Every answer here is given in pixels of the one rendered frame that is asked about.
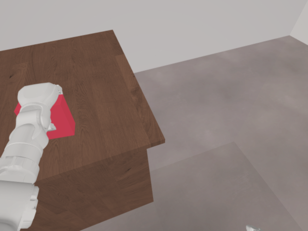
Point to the left robot upper arm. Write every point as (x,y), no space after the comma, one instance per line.
(18,202)

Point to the table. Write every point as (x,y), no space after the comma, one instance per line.
(102,171)

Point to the sponge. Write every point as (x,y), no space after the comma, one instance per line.
(61,117)

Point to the left robot hand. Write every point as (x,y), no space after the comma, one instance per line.
(45,93)

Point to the robot left forearm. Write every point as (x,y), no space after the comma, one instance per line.
(20,159)

